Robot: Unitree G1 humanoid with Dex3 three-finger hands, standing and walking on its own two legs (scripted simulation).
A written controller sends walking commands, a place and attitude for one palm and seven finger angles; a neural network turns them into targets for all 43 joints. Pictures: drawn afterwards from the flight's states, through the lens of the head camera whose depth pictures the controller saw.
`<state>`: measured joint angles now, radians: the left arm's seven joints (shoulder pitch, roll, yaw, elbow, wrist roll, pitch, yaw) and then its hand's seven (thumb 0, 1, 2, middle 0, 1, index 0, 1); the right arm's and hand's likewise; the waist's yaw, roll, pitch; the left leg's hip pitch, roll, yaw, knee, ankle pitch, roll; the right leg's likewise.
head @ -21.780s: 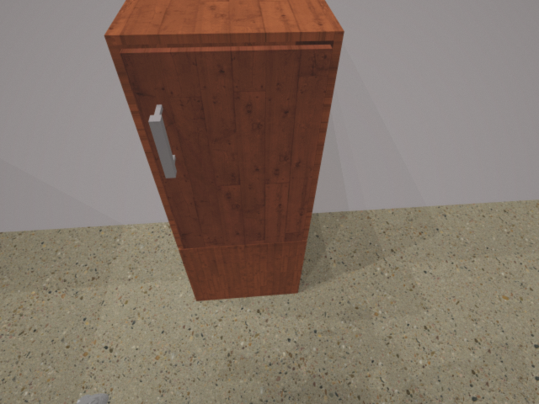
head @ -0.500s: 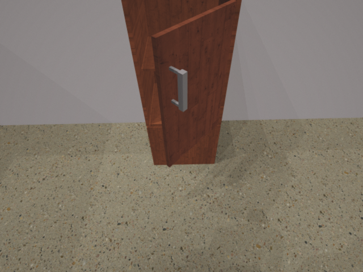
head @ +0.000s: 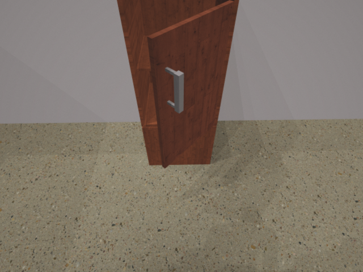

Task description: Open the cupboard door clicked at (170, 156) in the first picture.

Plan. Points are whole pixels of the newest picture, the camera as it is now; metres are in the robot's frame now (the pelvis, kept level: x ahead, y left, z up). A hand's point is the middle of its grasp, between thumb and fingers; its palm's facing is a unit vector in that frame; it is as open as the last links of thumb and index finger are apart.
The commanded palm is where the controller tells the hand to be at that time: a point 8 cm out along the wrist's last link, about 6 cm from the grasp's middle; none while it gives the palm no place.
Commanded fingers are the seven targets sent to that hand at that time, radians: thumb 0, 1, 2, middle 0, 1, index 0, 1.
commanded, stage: look to check the result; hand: left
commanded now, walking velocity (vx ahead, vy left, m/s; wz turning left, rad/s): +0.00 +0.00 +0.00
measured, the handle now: (174, 90) +0.61 +0.06 +0.06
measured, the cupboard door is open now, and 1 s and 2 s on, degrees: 46 46 46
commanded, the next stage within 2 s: walk to a spot facing it in 0.44 s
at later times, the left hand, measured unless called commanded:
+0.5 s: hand out of the picture +0.01 +0.17 -0.17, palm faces +0.04 -0.98 -0.20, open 7.3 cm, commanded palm none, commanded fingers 0.00 0.90 0.90 -0.20 -0.30 -0.20 -0.30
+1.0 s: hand out of the picture +0.08 +0.19 -0.17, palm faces -0.12 -0.96 -0.26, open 7.3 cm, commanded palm none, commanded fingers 0.00 0.90 0.90 -0.20 -0.30 -0.20 -0.30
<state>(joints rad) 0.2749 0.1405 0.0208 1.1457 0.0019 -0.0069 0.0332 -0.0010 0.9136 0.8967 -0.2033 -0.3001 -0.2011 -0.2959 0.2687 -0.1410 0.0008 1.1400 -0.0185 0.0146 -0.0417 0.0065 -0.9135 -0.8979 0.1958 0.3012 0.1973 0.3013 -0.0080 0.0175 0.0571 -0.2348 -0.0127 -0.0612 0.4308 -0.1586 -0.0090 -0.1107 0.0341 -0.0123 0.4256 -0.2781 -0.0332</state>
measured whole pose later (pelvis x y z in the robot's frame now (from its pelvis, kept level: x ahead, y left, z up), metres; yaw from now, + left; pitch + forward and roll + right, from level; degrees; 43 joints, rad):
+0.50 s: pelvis +0.01 +0.00 +0.00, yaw +0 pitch -2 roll +0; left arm 0.26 0.15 0.02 1.15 0.00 -0.01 0.03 0.00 0.91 0.90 -0.20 -0.30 -0.20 -0.30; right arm 0.23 -0.16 0.00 1.14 -0.02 0.01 -0.04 0.01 -0.91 -0.90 0.20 0.30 0.20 0.30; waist 0.00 0.01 0.06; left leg -0.21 -0.01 -0.06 0.41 -0.16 -0.01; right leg -0.09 0.04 -0.01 0.40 -0.28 -0.04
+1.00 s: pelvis +0.00 -0.01 -0.01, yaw -12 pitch +0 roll +1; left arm 0.20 0.20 0.09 1.01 0.02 0.05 -0.01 0.00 0.91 0.90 -0.20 -0.30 -0.20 -0.30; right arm 0.20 -0.20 -0.05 1.00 -0.03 0.03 -0.05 0.01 -0.91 -0.90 0.20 0.30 0.20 0.30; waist 0.02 0.02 0.11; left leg -0.29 0.08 0.12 0.55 -0.25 -0.03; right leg -0.32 0.03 0.00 0.79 -0.47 -0.02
